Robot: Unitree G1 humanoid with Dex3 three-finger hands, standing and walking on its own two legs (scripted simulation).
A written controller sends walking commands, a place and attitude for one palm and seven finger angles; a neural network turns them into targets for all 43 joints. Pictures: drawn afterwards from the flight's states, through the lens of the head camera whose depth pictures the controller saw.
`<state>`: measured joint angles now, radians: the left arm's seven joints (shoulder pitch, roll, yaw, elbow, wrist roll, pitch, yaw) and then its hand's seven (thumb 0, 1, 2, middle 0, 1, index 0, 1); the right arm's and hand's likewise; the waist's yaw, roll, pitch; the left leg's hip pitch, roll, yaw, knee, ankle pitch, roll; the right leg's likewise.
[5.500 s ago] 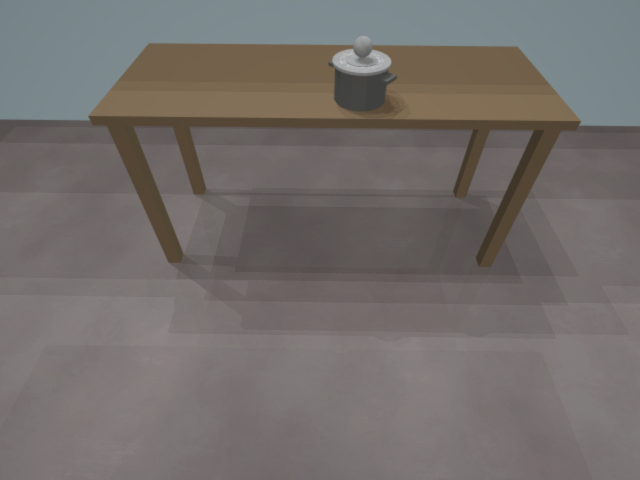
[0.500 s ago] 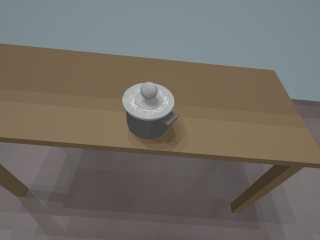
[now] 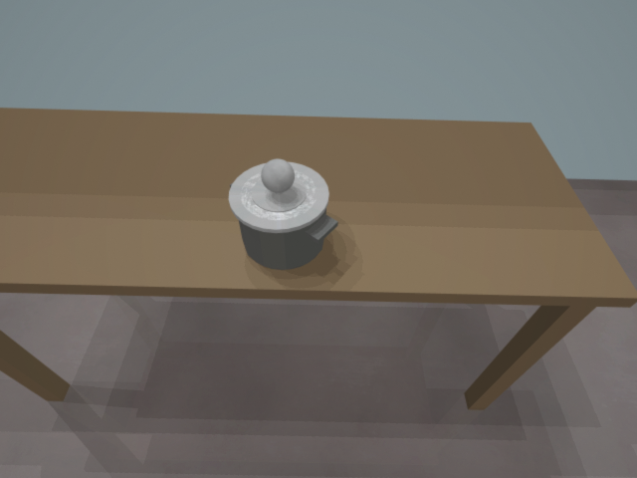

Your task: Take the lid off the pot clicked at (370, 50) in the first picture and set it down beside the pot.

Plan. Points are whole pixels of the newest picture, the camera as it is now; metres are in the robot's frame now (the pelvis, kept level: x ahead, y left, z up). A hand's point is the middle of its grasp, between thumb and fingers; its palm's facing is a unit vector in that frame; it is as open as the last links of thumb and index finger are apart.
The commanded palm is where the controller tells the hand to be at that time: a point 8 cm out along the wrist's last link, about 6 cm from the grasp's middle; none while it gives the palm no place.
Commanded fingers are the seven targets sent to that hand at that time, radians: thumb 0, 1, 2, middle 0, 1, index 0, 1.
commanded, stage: come to a stop and stand still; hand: left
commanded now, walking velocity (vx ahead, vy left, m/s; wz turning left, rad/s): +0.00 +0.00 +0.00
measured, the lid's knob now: (277, 175) +0.53 +0.09 +0.08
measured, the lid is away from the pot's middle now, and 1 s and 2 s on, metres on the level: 0.00 0.00 0.00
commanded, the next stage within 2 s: look again from close up in 0.52 s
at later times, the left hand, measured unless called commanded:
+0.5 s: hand out of the picture +0.02 +0.16 -0.17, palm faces +0.02 -0.98 -0.19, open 7.4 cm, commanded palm none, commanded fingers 0.00 0.90 0.90 -0.20 -0.30 -0.20 -0.30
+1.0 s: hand out of the picture +0.02 +0.17 -0.17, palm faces +0.03 -0.98 -0.19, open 7.4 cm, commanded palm none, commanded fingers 0.00 0.90 0.90 -0.20 -0.30 -0.20 -0.30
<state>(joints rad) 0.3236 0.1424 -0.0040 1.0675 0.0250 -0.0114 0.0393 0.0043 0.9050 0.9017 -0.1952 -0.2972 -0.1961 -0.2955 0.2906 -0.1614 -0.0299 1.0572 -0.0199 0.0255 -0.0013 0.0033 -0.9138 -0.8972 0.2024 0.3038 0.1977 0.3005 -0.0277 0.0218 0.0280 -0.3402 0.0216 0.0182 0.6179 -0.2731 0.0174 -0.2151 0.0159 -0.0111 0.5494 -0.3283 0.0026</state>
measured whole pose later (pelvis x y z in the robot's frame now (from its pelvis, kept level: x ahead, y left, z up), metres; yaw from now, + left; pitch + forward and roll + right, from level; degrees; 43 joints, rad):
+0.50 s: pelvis +0.02 -0.01 +0.00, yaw +0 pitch -1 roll +0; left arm 0.33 0.16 -0.01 1.06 0.02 -0.03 0.04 0.00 0.91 0.90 -0.20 -0.30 -0.20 -0.30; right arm 0.27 -0.15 -0.01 1.09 -0.01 -0.01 -0.02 0.01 -0.93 -0.90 0.20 0.30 0.20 0.30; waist 0.00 -0.02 0.01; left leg -0.26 0.01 0.02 0.54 -0.27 0.00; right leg -0.16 0.01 -0.01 0.52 -0.35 -0.01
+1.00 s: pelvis +0.03 -0.01 +0.01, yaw +0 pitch -1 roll +0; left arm 0.32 0.17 -0.01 1.08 0.02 -0.02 0.04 0.00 0.90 0.90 -0.20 -0.30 -0.20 -0.30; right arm 0.23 -0.16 -0.01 1.10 -0.01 -0.01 -0.02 0.00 -0.93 -0.90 0.20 0.30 0.20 0.30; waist 0.02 -0.03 0.03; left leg -0.22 0.00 0.02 0.48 -0.24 0.01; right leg -0.11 -0.01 -0.01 0.46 -0.33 0.00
